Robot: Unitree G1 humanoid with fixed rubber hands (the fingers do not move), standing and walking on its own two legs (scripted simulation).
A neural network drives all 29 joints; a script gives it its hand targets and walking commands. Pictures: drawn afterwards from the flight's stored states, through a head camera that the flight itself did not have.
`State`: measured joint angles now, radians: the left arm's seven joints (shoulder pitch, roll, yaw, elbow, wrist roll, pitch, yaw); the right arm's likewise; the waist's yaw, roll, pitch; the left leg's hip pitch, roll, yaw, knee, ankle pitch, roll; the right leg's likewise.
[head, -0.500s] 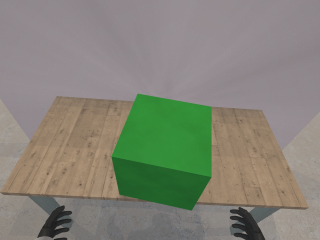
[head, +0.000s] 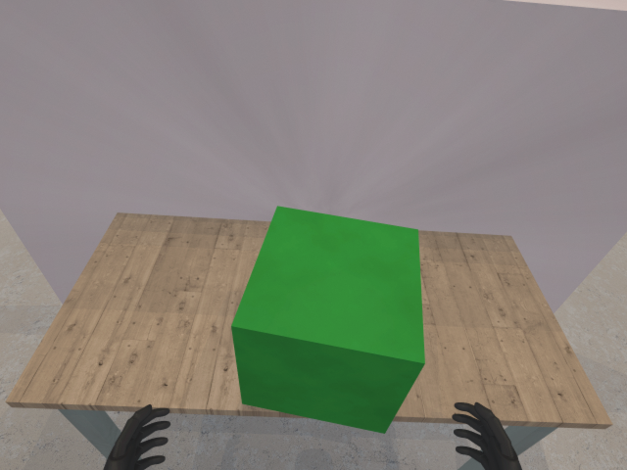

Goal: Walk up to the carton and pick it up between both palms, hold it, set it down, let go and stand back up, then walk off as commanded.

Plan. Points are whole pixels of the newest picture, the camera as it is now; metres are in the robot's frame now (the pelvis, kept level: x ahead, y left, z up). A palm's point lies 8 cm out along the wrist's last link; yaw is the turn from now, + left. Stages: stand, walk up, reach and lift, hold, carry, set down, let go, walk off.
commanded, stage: reach and lift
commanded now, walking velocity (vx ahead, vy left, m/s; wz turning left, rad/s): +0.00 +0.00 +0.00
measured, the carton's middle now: (329, 317) +0.39 -0.01 -0.08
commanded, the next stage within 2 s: none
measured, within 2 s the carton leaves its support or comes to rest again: neither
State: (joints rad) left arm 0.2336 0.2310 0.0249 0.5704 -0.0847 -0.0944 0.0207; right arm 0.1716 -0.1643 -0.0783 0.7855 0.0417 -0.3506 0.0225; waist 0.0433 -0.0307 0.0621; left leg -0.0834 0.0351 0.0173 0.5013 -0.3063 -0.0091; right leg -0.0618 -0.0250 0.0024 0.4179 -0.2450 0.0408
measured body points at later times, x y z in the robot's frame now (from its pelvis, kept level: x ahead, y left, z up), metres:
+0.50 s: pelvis +0.01 -0.01 +0.00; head -0.02 +0.01 +0.44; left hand +0.18 +0.23 -0.06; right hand +0.18 -0.22 -0.05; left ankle -0.01 +0.12 -0.74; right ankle +0.00 -0.15 -0.74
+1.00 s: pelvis +0.00 -0.01 -0.01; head -0.02 +0.01 +0.44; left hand +0.23 +0.23 -0.04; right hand +0.23 -0.21 -0.03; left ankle -0.01 +0.12 -0.74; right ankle +0.00 -0.15 -0.74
